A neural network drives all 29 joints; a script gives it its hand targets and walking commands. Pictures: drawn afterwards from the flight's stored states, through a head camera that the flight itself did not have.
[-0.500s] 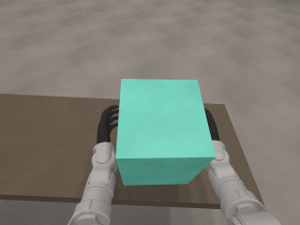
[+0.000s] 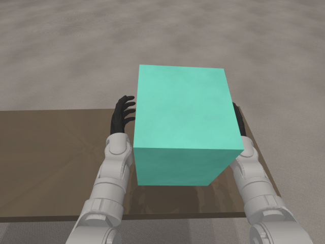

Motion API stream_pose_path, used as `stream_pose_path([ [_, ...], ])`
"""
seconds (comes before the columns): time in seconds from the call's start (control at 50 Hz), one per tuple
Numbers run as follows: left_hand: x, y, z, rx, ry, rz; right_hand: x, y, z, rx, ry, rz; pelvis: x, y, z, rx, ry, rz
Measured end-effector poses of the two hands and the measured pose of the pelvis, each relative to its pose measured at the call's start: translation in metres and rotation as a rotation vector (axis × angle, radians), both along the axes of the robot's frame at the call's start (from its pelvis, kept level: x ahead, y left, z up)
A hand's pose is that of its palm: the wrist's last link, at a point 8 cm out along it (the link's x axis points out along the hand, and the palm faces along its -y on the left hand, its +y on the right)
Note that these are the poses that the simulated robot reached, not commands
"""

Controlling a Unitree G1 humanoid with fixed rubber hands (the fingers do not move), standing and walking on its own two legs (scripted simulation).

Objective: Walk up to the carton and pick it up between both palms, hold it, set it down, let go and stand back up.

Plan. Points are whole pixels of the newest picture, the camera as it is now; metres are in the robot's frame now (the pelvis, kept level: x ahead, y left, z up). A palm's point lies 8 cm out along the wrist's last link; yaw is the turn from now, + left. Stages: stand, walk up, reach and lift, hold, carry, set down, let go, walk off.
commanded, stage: reach and lift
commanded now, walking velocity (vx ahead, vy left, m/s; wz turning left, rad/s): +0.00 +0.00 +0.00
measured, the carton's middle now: (177, 131) +0.39 -0.02 +0.10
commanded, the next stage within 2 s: hold in 1.84 s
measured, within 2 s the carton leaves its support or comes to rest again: neither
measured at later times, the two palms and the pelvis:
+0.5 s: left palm (88, 132) +0.35 +0.19 +0.14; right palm (211, 133) +0.36 -0.10 +0.12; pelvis +0.02 +0.01 +0.00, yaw +5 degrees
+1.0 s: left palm (95, 125) +0.35 +0.17 +0.17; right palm (223, 127) +0.35 -0.12 +0.15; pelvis -0.01 +0.02 +0.00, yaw +2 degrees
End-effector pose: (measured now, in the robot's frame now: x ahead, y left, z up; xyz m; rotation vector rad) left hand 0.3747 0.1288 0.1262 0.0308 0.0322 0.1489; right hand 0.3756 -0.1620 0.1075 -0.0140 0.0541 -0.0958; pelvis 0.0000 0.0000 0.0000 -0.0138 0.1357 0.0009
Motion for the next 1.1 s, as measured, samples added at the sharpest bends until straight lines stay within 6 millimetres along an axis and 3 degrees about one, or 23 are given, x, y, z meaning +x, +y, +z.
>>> stream_pose_path([
  [0.06,0.011,0.001,0.009,0.026,0.063,-0.003,0.008,0.002,0.006,-0.017,0.066,-0.007,0.006,-0.006,0.003,0.015,-0.088,0.003],
  [0.14,0.016,0.011,-0.007,0.021,0.192,-0.016,0.009,0.012,-0.014,-0.044,0.204,-0.001,0.020,-0.015,0.005,0.017,-0.143,0.022],
  [0.2,0.006,0.023,-0.021,-0.003,0.209,-0.010,0.001,0.023,-0.025,-0.035,0.230,0.007,0.031,-0.017,0.005,0.011,-0.162,0.047],
  [0.28,-0.013,0.037,-0.028,-0.044,0.166,0.011,-0.008,0.037,-0.020,0.001,0.183,0.020,0.037,-0.014,0.004,-0.003,-0.164,0.084],
  [0.36,-0.023,0.050,-0.018,-0.058,0.120,0.039,-0.010,0.050,-0.008,-0.001,0.135,0.045,0.033,-0.006,0.002,-0.004,-0.157,0.103],
  [0.5,-0.028,0.064,0.017,0.003,0.081,0.037,-0.015,0.065,0.013,0.035,0.093,0.043,0.024,0.014,0.003,-0.010,-0.153,0.087],
  [0.6,-0.028,0.063,0.029,0.012,0.103,0.022,-0.021,0.064,0.020,0.050,0.106,0.025,0.020,0.028,0.003,-0.011,-0.187,0.064],
  [0.8,-0.030,0.049,0.026,-0.020,0.160,-0.014,-0.036,0.050,0.024,0.027,0.143,-0.020,0.004,0.033,0.002,-0.007,-0.229,0.038],
  [0.94,-0.026,0.043,0.032,-0.002,0.162,0.000,-0.028,0.044,0.035,0.010,0.139,-0.007,-0.009,0.025,0.002,-0.004,-0.220,0.034],
  [1.1,-0.024,0.044,0.052,0.018,0.147,0.050,-0.012,0.046,0.049,0.051,0.121,0.040,-0.009,0.012,0.003,0.003,-0.213,0.053],
])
